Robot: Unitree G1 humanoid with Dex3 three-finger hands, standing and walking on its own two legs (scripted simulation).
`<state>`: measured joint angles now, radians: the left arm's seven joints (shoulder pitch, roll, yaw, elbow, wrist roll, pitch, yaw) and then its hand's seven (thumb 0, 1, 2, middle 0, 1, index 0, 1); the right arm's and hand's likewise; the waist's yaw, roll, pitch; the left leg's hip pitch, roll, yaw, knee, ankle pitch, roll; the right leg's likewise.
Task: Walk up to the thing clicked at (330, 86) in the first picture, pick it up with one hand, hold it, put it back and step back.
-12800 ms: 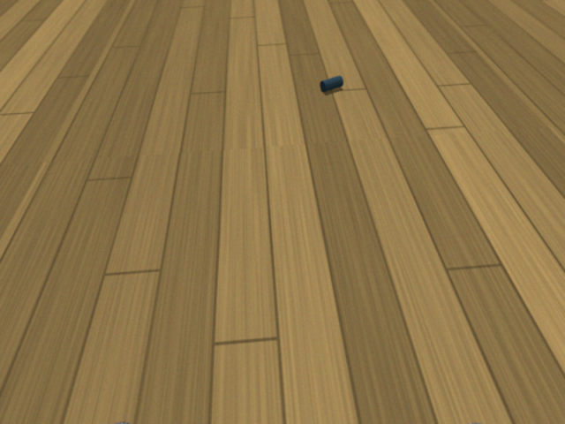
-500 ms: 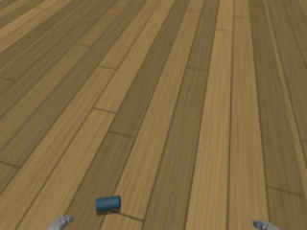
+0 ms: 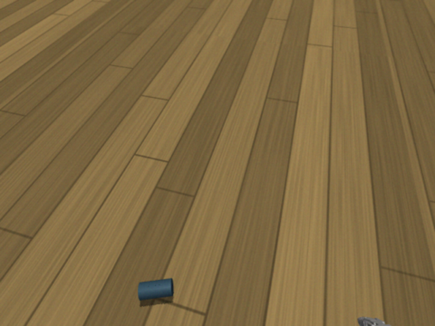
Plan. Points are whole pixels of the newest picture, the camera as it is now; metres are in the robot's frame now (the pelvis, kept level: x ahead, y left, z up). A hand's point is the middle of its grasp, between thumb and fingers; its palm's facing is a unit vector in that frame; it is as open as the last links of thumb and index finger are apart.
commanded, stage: stand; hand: left
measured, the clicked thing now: (156, 289) +0.34 +0.30 -0.75
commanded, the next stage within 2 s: none
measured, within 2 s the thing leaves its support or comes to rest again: neither
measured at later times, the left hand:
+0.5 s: hand out of the picture +0.08 +0.25 -0.16, palm faces -0.03 -0.94 -0.34, open 7.4 cm
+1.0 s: hand out of the picture +0.07 +0.25 -0.16, palm faces -0.04 -0.94 -0.35, open 7.4 cm
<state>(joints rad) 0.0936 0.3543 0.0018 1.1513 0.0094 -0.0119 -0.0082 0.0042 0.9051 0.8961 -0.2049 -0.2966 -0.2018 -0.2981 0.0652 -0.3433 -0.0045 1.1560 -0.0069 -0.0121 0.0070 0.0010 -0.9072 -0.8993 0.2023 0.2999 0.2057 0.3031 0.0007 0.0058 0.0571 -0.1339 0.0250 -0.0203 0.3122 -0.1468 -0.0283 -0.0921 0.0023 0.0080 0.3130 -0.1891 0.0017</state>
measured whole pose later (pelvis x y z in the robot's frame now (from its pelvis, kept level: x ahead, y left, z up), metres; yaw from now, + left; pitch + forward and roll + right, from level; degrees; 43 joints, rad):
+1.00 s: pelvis +0.00 +0.00 +0.00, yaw +0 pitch -2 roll +0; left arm 0.12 0.35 0.00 1.13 0.01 -0.01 -0.01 0.00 0.90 0.90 -0.21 -0.30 -0.20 -0.30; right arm 0.11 -0.35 0.00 1.15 -0.01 -0.01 0.01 0.00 -0.91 -0.90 0.20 0.30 0.21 0.30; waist -0.01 0.01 0.06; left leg -0.13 0.03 -0.02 0.32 -0.15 -0.03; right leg -0.09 0.01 0.00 0.31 -0.19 -0.01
